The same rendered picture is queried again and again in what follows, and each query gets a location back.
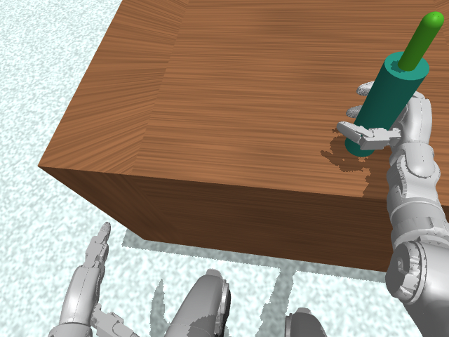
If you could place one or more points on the right robot hand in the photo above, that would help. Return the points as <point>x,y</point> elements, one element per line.
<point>412,125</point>

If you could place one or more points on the right robot arm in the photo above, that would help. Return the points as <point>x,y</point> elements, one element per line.
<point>418,273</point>

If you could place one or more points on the left robot hand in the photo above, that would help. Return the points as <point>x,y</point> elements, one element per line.
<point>81,300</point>

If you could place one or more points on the bottle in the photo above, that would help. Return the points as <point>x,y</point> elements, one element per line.
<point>398,79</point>

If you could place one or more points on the left robot arm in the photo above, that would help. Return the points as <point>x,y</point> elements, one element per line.
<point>71,329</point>

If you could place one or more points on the left robot foot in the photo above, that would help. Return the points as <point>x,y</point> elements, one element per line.
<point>225,316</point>

